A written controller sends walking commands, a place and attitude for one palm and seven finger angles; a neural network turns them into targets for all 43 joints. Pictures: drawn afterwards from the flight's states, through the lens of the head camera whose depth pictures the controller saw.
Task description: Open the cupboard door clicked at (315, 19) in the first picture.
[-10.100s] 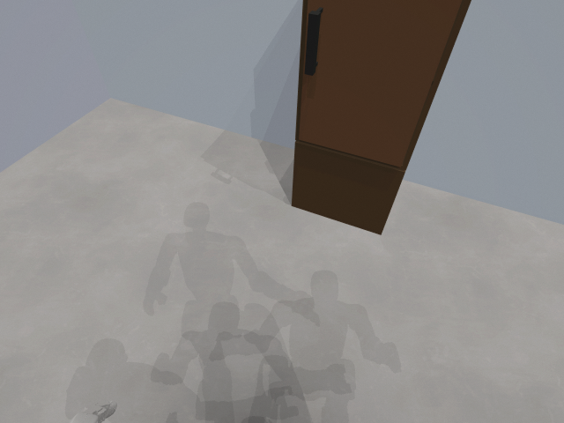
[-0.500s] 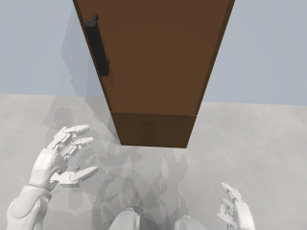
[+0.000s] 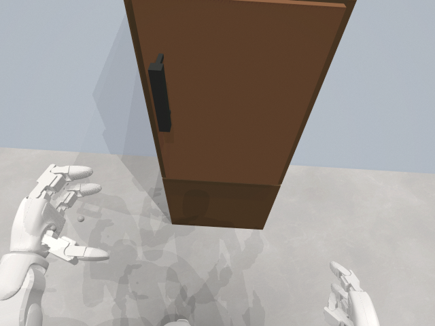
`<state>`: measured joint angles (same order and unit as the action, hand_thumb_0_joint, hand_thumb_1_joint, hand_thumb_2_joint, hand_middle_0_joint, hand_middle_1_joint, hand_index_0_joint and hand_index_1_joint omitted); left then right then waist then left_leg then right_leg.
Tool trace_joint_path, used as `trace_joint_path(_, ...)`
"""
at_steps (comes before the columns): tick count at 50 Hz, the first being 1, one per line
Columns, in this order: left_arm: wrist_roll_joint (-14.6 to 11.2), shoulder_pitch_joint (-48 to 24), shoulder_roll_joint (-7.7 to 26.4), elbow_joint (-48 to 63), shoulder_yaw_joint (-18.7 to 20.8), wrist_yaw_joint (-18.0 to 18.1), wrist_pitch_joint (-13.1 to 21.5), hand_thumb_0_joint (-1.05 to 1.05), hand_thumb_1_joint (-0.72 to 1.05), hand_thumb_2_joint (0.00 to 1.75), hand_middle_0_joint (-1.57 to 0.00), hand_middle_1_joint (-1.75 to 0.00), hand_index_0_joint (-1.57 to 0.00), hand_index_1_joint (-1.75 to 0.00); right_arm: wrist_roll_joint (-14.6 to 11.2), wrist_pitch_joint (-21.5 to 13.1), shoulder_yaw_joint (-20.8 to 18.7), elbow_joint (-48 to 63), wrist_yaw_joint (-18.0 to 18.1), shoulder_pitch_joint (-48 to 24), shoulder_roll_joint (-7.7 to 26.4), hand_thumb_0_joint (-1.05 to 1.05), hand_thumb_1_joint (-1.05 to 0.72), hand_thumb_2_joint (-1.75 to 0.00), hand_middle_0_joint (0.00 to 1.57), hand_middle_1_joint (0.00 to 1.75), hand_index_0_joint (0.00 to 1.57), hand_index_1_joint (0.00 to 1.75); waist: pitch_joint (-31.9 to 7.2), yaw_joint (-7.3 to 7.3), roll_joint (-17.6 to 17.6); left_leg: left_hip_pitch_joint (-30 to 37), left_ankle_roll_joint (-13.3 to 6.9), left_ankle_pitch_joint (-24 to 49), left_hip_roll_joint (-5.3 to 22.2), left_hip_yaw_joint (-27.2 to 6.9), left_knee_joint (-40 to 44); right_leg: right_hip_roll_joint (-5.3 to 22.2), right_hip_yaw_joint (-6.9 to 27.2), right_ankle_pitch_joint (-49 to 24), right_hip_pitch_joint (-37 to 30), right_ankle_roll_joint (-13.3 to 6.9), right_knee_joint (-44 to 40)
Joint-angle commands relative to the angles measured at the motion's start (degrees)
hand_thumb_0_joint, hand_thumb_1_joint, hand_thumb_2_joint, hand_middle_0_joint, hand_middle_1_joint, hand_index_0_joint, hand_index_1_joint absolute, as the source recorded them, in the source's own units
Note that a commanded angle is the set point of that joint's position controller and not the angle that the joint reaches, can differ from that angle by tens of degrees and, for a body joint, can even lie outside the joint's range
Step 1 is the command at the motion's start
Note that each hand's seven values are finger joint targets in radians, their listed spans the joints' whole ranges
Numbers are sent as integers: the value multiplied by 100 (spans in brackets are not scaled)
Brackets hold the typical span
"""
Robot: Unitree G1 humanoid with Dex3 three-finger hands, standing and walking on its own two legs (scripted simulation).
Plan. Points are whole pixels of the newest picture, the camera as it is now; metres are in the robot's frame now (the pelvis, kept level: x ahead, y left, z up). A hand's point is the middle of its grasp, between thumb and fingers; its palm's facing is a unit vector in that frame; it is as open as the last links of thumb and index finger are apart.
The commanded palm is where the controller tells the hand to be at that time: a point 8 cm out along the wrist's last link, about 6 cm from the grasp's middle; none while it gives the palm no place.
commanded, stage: raise the hand with hooked fingers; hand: left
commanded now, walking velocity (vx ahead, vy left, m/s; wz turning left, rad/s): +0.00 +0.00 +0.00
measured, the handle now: (163, 94) +0.59 +0.18 +0.08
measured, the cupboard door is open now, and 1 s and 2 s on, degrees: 0 0 0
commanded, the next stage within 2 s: move the hooked fingers beside the handle in 0.84 s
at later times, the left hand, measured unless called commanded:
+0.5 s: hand (65, 191) +0.29 +0.28 +0.10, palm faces +0.01 -1.00 -0.03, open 14.0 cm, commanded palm +0.26 +0.32 +0.11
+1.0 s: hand (79, 195) +0.29 +0.25 +0.11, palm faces +0.05 -1.00 -0.03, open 14.0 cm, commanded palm +0.27 +0.30 +0.11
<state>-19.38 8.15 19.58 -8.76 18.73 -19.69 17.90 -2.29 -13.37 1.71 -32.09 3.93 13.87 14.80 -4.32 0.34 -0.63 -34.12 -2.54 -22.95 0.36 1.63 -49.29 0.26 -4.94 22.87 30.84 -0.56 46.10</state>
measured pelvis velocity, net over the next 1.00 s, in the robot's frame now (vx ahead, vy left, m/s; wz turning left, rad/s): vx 0.00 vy -0.03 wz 0.00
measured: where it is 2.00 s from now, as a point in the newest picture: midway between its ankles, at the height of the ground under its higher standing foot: outside the picture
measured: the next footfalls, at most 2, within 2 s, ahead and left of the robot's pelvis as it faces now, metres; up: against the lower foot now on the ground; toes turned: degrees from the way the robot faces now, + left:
none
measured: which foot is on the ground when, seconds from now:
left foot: down 0.00-1.00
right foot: down 0.00-1.00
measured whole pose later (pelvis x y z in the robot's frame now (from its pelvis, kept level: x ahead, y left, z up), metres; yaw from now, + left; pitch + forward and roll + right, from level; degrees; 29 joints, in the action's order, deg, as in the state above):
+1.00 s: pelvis +0.00 -0.03 +0.01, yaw +0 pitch +5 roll -1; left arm -19.9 -5.4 23.7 -25.2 24.4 -27.7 11.6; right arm -2.9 -11.2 3.1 -33.4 5.0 14.9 15.8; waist -2.7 1.0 -1.8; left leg -28.4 -0.8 -19.5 1.2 1.3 -42.5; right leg -0.9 -5.1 20.3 25.9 -2.3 40.8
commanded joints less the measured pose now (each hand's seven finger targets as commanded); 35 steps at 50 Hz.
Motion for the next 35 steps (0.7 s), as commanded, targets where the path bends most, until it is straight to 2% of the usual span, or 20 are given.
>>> trace_joint_path(1,-109,-985,1038,520,418,-242,-130,0,-50,30,-30,-120,-30,-120,-87,-180,-296,739,75,-101,895,0,-90,-90,20,30,20,30,-832,-31,-381,1064,222,1465,70,-489,1077,-195,-3,-1166,-241,-108,-598)
trace_joint_path(3,-87,-1318,1162,393,434,-401,-354,0,-50,30,-30,-120,-30,-120,-107,-141,-287,768,121,-113,926,0,-90,-90,20,30,20,30,-898,-44,-275,1097,212,1358,69,-511,1132,-190,6,-1101,-277,-97,-681)
trace_joint_path(5,-129,-1781,1406,445,589,-509,-431,0,-50,30,-30,-120,-30,-120,-87,-129,-244,791,157,-134,938,0,-90,-90,20,30,20,30,-970,-21,-397,1216,210,1403,44,-519,1155,-215,35,-1148,-397,-136,-721)
trace_joint_path(8,-126,-2254,1700,723,852,-484,-273,0,-50,30,-30,-120,-30,-120,-67,-162,-217,765,185,-164,882,0,-90,-90,20,30,20,30,-1316,17,-615,1590,248,1595,69,-594,1227,-205,40,-1146,-487,-154,-770)
trace_joint_path(9,-128,-2286,1804,724,968,-450,-205,0,-50,30,-30,-120,-30,-120,-43,-175,-203,754,186,-144,862,0,-90,-90,20,30,20,30,-1407,39,-549,1690,268,1699,82,-631,1259,-213,23,-1188,-526,-155,-773)
trace_joint_path(11,-130,-2458,1922,715,1032,-477,-125,0,-50,30,-30,-120,-30,-120,-32,-174,-186,708,181,-131,871,0,-90,-90,20,30,20,30,-1457,24,-670,1799,282,1807,74,-612,1262,-231,58,-1265,-576,-166,-815)
trace_joint_path(14,-181,-2508,1826,161,999,-611,-205,0,-50,30,-30,-120,-30,-120,-69,-152,-178,603,204,-147,886,0,-90,-90,20,30,20,30,-1156,-23,-583,1690,260,1620,75,-592,1334,-215,43,-1205,-530,-156,-913)
trace_joint_path(15,-183,-2567,1899,-90,1015,-705,-311,0,-50,30,-30,-120,-30,-120,-70,-132,-166,621,211,-136,923,0,-90,-90,20,30,20,30,-1031,0,-576,1615,243,1588,54,-574,1343,-236,62,-1220,-576,-181,-950)
trace_joint_path(17,-185,-2706,1997,-343,1043,-846,-497,0,-50,30,-30,-120,-30,-120,-97,-102,-171,620,236,-146,941,0,-90,-90,20,30,20,30,-1041,-3,-598,1583,222,1525,35,-540,1392,-189,80,-1230,-639,-167,-1018)
trace_joint_path(19,-204,-2451,1741,-646,848,-967,-674,0,-50,30,-30,-120,-30,-120,-122,-93,-184,664,231,-136,950,0,-90,-90,20,30,20,30,-940,3,-408,1483,192,1441,24,-520,1403,-179,65,-1198,-599,-153,-1062)
trace_joint_path(20,-231,-2398,1705,-624,806,-1038,-701,0,-50,30,-30,-120,-30,-120,-116,-104,-189,727,205,-122,967,0,-90,-90,20,30,20,30,-1030,54,-304,1504,186,1568,10,-528,1377,-202,76,-1296,-716,-178,-1047)
trace_joint_path(24,-215,-2388,1919,-141,996,-927,-538,0,-50,30,-30,-120,-30,-120,-79,-121,-233,795,126,-121,949,0,-90,-90,20,30,20,30,-1238,106,-463,1599,179,1686,7,-487,1368,-188,106,-1369,-751,-165,-1027)
trace_joint_path(26,-236,-2433,2138,51,1241,-795,-370,0,-50,30,-30,-120,-30,-120,-46,-118,-247,809,100,-88,950,0,-90,-90,20,30,20,30,-1350,140,-343,1600,172,1747,4,-459,1352,-220,141,-1438,-860,-169,-1016)
trace_joint_path(28,-243,-2454,2083,76,1276,-673,-229,0,-50,30,-30,-120,-30,-120,-47,-111,-247,767,105,-69,928,0,-90,-90,20,30,20,30,-1264,100,-395,1573,166,1608,6,-424,1362,-210,156,-1336,-797,-151,-1036)
trace_joint_path(30,-227,-2545,2175,81,1354,-601,-157,0,-50,30,-30,-120,-30,-120,-28,-105,-239,730,111,-61,932,0,-90,-90,20,30,20,30,-1219,110,-488,1527,153,1604,-11,-381,1331,-209,194,-1375,-866,-167,-1025)
trace_joint_path(34,-117,-2582,1947,-65,1064,-646,-190,0,-50,30,-30,-120,-30,-120,-70,-104,-241,687,143,-78,900,0,-90,-90,20,30,20,30,-1088,18,-794,1517,130,1362,-23,-324,1357,-156,240,-1223,-751,-137,-1104)
trace_joint_path(35,-140,-2620,1911,-75,1007,-697,-223,0,-50,30,-30,-120,-30,-120,-57,-101,-227,697,152,-76,907,0,-90,-90,20,30,20,30,-1081,11,-633,1486,107,1399,-31,-326,1328,-165,264,-1297,-850,-153,-1112)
